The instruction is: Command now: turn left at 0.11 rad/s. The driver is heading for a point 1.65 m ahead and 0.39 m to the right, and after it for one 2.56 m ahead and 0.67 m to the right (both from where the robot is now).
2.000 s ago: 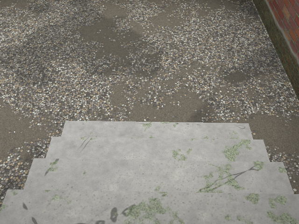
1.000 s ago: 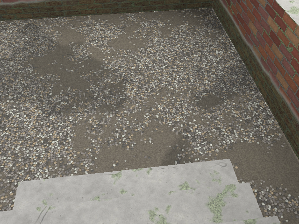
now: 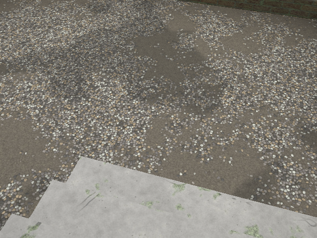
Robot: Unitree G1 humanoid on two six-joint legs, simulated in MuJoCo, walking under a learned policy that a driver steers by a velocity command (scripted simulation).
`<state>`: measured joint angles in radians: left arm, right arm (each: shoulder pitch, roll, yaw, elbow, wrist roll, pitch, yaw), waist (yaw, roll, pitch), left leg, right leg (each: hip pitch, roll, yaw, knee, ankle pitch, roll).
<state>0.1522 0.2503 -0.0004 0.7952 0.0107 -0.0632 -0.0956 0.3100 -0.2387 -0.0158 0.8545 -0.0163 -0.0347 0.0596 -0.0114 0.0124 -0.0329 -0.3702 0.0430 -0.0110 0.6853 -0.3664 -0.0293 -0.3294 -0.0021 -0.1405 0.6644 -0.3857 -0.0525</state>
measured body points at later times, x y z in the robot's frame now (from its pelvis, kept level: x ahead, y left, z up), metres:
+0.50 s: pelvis -0.01 +0.00 +0.02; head -0.01 +0.00 +0.47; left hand +0.04 +0.24 -0.12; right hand +0.08 -0.23 -0.13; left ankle +0.00 +0.14 -0.72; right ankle -0.02 -0.08 -0.72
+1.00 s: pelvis -0.02 -0.02 +0.03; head -0.02 -0.03 +0.48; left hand +0.00 +0.21 -0.12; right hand -0.01 -0.25 -0.14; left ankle +0.00 +0.14 -0.72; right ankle -0.02 -0.08 -0.72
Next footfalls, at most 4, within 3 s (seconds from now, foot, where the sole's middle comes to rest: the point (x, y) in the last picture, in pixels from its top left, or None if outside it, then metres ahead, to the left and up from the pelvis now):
1.78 left None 0.16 0.13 -0.76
2.18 right None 0.35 -0.01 -0.93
2.48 left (126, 235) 0.65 0.20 -1.10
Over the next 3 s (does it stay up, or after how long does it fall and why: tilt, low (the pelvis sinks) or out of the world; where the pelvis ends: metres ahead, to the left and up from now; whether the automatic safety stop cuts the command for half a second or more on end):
stays up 0.57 0.11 -0.32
